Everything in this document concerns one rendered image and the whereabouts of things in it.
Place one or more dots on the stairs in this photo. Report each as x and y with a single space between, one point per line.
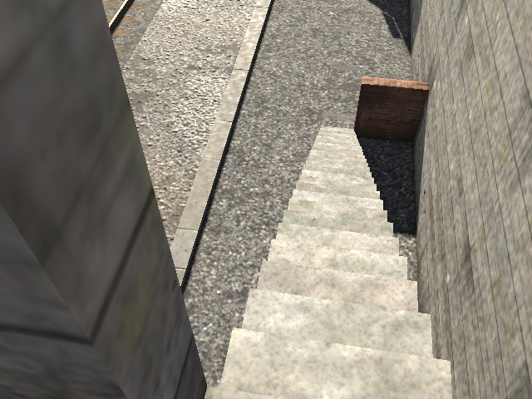
333 315

